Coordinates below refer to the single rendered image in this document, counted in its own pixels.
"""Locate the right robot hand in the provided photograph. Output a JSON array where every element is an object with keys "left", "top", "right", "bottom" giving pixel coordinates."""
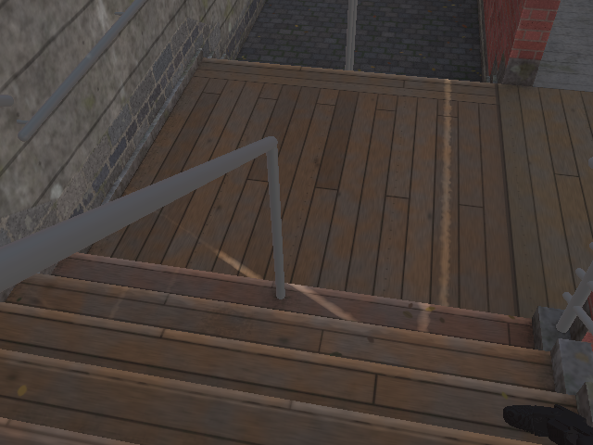
[{"left": 503, "top": 404, "right": 593, "bottom": 445}]

